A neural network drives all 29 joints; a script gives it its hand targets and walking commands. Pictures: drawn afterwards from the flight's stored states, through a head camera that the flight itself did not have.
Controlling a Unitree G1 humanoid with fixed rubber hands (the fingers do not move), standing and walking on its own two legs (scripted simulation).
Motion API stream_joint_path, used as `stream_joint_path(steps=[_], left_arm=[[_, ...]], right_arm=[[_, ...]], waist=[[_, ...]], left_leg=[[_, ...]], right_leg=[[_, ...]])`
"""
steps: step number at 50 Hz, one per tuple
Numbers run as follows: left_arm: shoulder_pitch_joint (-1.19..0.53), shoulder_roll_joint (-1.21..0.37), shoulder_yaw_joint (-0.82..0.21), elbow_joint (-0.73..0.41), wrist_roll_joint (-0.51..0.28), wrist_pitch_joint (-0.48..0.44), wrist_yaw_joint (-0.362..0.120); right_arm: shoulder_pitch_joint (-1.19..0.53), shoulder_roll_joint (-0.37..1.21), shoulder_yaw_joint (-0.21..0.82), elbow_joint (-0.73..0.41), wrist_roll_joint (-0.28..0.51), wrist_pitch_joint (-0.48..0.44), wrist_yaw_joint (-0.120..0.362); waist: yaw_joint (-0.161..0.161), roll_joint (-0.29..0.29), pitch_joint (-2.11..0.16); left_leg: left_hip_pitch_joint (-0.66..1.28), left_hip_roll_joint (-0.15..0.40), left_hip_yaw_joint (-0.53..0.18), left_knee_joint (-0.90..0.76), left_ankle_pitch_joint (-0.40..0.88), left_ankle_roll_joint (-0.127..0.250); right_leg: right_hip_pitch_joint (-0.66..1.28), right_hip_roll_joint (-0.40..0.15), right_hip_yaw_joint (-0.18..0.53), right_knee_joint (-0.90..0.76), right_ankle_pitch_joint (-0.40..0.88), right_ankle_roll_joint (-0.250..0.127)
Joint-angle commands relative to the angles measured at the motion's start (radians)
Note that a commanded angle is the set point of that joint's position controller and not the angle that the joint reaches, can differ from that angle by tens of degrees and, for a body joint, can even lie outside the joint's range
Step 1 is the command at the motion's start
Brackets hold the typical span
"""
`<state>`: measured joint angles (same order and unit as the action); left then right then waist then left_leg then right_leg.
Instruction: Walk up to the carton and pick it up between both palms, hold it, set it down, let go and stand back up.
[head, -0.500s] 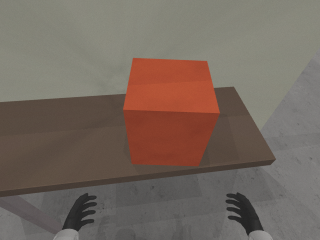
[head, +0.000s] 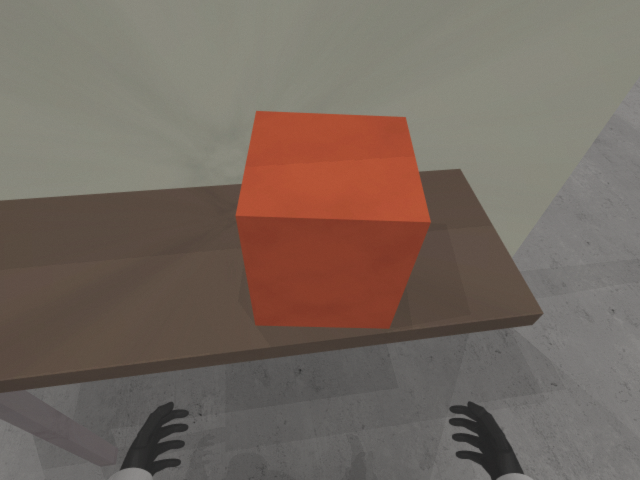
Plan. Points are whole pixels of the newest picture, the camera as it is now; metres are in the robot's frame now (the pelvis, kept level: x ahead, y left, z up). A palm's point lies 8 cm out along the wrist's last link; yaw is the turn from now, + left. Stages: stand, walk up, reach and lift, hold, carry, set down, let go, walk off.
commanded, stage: let go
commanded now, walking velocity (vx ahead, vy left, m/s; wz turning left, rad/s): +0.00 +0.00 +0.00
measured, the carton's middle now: (326, 226) +0.44 +0.01 +0.04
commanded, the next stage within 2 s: stand in 0.08 s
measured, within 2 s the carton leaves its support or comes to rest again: neither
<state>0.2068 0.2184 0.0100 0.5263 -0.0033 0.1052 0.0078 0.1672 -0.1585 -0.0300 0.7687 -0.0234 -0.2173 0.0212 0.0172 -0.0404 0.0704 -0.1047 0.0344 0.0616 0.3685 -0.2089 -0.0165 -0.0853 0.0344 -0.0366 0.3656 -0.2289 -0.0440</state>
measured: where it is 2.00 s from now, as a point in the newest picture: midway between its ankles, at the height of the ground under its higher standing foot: outside the picture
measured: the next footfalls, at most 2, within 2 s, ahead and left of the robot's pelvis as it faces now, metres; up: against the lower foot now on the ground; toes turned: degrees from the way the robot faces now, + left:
none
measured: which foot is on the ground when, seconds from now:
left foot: down 0.00-1.00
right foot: down 0.00-1.00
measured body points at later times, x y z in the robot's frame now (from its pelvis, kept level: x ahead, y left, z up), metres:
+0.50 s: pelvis -0.01 +0.01 -0.02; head +0.00 +0.01 +0.43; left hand +0.08 +0.24 -0.15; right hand +0.00 -0.26 -0.15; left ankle +0.00 +0.13 -0.75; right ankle -0.02 -0.09 -0.75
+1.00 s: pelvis -0.03 +0.02 -0.01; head -0.03 +0.01 +0.44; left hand +0.02 +0.24 -0.16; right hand -0.08 -0.22 -0.17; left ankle +0.00 +0.13 -0.75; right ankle -0.02 -0.09 -0.75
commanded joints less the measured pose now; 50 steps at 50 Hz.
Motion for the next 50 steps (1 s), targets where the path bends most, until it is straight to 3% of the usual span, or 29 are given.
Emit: stream_joint_path(steps=[1,5,6,9,11,14,18,20,21,22,24,27,32,33,34,35,36,37,38,39,40,41,42,43,44,45,46,48,50], left_arm=[[-0.085,0.122,0.038,-0.153,0.011,-0.036,0.011],[-0.082,0.1,0.042,-0.121,-0.004,-0.032,0.002],[0.116,0.16,0.062,0.0,0.081,-0.103,-0.013],[0.054,0.121,0.055,0.027,0.047,-0.16,-0.02],[0.027,0.105,0.05,0.027,0.048,-0.168,-0.019],[0.079,0.129,0.06,0.062,0.051,-0.162,-0.009],[0.084,0.103,0.054,0.078,0.039,-0.164,-0.006],[0.157,0.069,0.049,0.096,0.04,-0.163,-0.001],[0.143,0.071,0.043,0.12,0.041,-0.156,0.003],[0.175,0.051,0.041,0.128,0.038,-0.156,0.009],[0.184,0.092,0.049,0.149,0.039,-0.156,0.011],[0.169,0.114,0.057,0.172,0.035,-0.154,0.008],[0.179,0.098,0.052,0.222,0.033,-0.144,0.026],[0.155,0.1,0.06,0.239,0.035,-0.141,0.029],[0.169,0.085,0.058,0.253,0.037,-0.14,0.026],[0.163,0.068,0.056,0.26,0.034,-0.141,0.023],[0.177,0.045,0.051,0.268,0.019,-0.144,0.019],[0.163,0.06,0.05,0.282,0.034,-0.144,0.018],[0.164,0.02,0.041,0.292,0.034,-0.139,0.02],[0.179,0.044,0.046,0.296,0.036,-0.14,0.017],[0.17,0.062,0.051,0.296,0.041,-0.139,0.017],[0.152,0.047,0.045,0.303,0.039,-0.137,0.017],[0.181,0.068,0.049,0.315,0.032,-0.136,0.015],[0.195,0.045,0.043,0.331,0.032,-0.137,0.014],[0.174,0.05,0.044,0.331,0.033,-0.136,0.013],[0.142,0.035,0.043,0.325,0.039,-0.137,0.015],[0.125,0.048,0.045,0.315,0.039,-0.132,0.017],[0.172,0.026,0.039,0.358,0.037,-0.13,0.022],[0.192,0.022,0.033,0.377,0.041,-0.129,0.02]], right_arm=[[-0.078,-0.12,-0.029,-0.101,0.008,-0.041,-0.003],[-0.09,-0.129,-0.027,-0.118,0.014,-0.041,-0.004],[0.066,-0.21,-0.058,-0.043,-0.012,0.105,-0.016],[0.129,-0.217,-0.082,-0.056,-0.016,0.211,-0.018],[0.085,-0.199,-0.074,-0.066,-0.011,0.228,-0.017],[0.094,-0.184,-0.073,-0.057,-0.024,0.228,-0.013],[0.125,-0.197,-0.074,-0.028,-0.016,0.214,-0.013],[0.158,-0.2,-0.067,0.002,-0.015,0.215,-0.025],[0.157,-0.19,-0.068,0.004,-0.009,0.218,-0.026],[0.135,-0.177,-0.065,0.003,-0.013,0.221,-0.034],[0.157,-0.188,-0.061,0.027,-0.01,0.218,-0.039],[0.2,-0.184,-0.063,0.062,-0.009,0.227,-0.038],[0.269,-0.16,-0.065,0.099,-0.007,0.233,-0.039],[0.284,-0.161,-0.064,0.11,-0.013,0.232,-0.042],[0.271,-0.158,-0.057,0.129,-0.015,0.227,-0.043],[0.275,-0.156,-0.056,0.13,-0.013,0.226,-0.045],[0.263,-0.161,-0.06,0.13,-0.012,0.225,-0.048],[0.271,-0.161,-0.057,0.142,-0.01,0.221,-0.047],[0.265,-0.156,-0.059,0.153,-0.017,0.228,-0.052],[0.23,-0.18,-0.062,0.151,-0.01,0.229,-0.054],[0.248,-0.166,-0.06,0.166,-0.007,0.229,-0.052],[0.245,-0.16,-0.057,0.176,-0.012,0.23,-0.051],[0.231,-0.157,-0.053,0.182,-0.003,0.227,-0.046],[0.238,-0.165,-0.057,0.19,-0.008,0.231,-0.047],[0.258,-0.161,-0.058,0.202,-0.003,0.232,-0.044],[0.271,-0.165,-0.06,0.205,-0.01,0.235,-0.049],[0.276,-0.15,-0.059,0.202,-0.015,0.237,-0.053],[0.246,-0.147,-0.052,0.218,-0.014,0.234,-0.053],[0.258,-0.147,-0.051,0.214,-0.002,0.234,-0.054]], waist=[[0.005,0.063,-0.118],[0.013,0.018,-0.103],[0.017,0.191,-0.121],[-0.036,0.056,-0.17],[-0.037,-0.027,-0.161],[-0.027,-0.091,-0.135],[-0.028,0.051,-0.156],[-0.012,0.14,-0.152],[-0.021,0.146,-0.178],[0.004,0.122,-0.158],[-0.009,0.134,-0.121],[-0.023,0.003,-0.127],[-0.043,-0.097,-0.069],[-0.059,-0.048,-0.06],[-0.038,0.022,-0.042],[-0.042,-0.005,-0.055],[-0.029,0.051,-0.061],[-0.04,0.038,-0.021],[-0.035,0.092,-0.04],[-0.006,0.066,-0.034],[-0.02,0.072,-0.037],[-0.028,0.017,-0.016],[-0.014,0.053,0.002],[-0.01,0.028,0.014],[-0.026,0.056,0.01],[-0.038,0.021,0.029],[-0.044,0.087,-0.005],[-0.025,0.057,-0.014],[-0.024,0.041,-0.003]], left_leg=[[0.126,-0.025,0.007,0.005,0.245,-0.001],[0.118,-0.022,0.003,-0.012,0.213,0.003],[0.066,0.138,-0.067,0.088,0.374,0.027],[-0.02,0.117,-0.041,0.137,0.135,0.053],[-0.068,0.087,-0.024,0.16,-0.054,0.042],[-0.078,0.059,-0.018,0.209,-0.072,0.022],[-0.042,0.104,-0.051,0.15,0.005,0.058],[-0.048,0.196,-0.113,0.062,0.158,0.117],[-0.056,0.206,-0.112,0.044,0.173,0.142],[-0.058,0.211,-0.104,0.051,0.227,0.154],[-0.113,0.175,-0.069,0.054,0.188,0.127],[-0.092,0.091,-0.008,0.126,-0.015,0.071],[-0.055,0.059,0.0,0.142,-0.11,0.069],[-0.052,0.078,-0.022,0.125,-0.064,0.067],[-0.048,0.088,-0.031,0.084,-0.077,0.065],[-0.046,0.118,-0.055,0.059,-0.088,0.072],[-0.036,0.124,-0.048,0.049,-0.063,0.08],[-0.07,0.15,-0.065,0.012,-0.081,0.078],[-0.145,0.165,-0.078,-0.029,-0.18,0.101],[-0.146,0.165,-0.079,-0.051,-0.166,0.114],[-0.174,0.16,-0.059,-0.052,-0.208,0.109],[-0.16,0.138,-0.044,-0.038,-0.187,0.094],[-0.169,0.133,-0.041,-0.032,-0.216,0.096],[-0.179,0.145,-0.049,-0.044,-0.267,0.101],[-0.155,0.129,-0.035,-0.044,-0.269,0.092],[-0.137,0.143,-0.055,-0.049,-0.241,0.105],[-0.153,0.151,-0.06,-0.062,-0.283,0.107],[-0.148,0.18,-0.065,-0.079,-0.274,0.12],[-0.214,0.152,-0.039,-0.058,-0.315,0.102]], right_leg=[[-0.077,-0.035,0.03,-0.08,0.189,0.027],[-0.081,-0.032,0.022,-0.08,0.169,0.031],[-0.186,-0.111,0.116,0.019,0.285,0.033],[-0.19,-0.102,0.128,0.098,0.335,0.016],[-0.235,-0.117,0.16,0.061,0.297,-0.007],[-0.29,-0.136,0.237,0.025,0.286,-0.027],[-0.349,-0.11,0.218,0.079,0.215,-0.032],[-0.324,-0.043,0.14,0.199,0.094,0.004],[-0.299,-0.034,0.12,0.207,0.044,0.009],[-0.296,-0.051,0.129,0.197,0.052,0.004],[-0.251,-0.061,0.159,0.171,0.117,-0.008],[-0.273,-0.103,0.245,0.11,0.241,-0.027],[-0.382,-0.125,0.323,-0.022,0.075,-0.045],[-0.367,-0.11,0.312,-0.002,0.077,-0.046],[-0.388,-0.1,0.28,0.012,0.022,-0.029],[-0.367,-0.086,0.268,0.023,0.02,-0.025],[-0.378,-0.067,0.242,0.043,0.031,-0.017],[-0.385,-0.052,0.217,0.065,0.039,-0.008],[-0.304,-0.041,0.186,0.091,0.015,-0.009],[-0.288,-0.041,0.195,0.112,0.061,-0.008],[-0.263,-0.043,0.19,0.097,0.061,-0.007],[-0.283,-0.052,0.208,0.087,0.044,-0.013],[-0.312,-0.05,0.217,0.068,0.035,-0.016],[-0.317,-0.065,0.229,0.061,-0.029,-0.014],[-0.359,-0.052,0.232,0.058,-0.052,-0.006],[-0.375,-0.056,0.23,0.065,-0.057,-0.001],[-0.351,-0.043,0.218,0.078,-0.049,0.0],[-0.32,-0.028,0.17,0.121,0.01,0.007],[-0.288,-0.047,0.211,0.069,-0.06,0.0]])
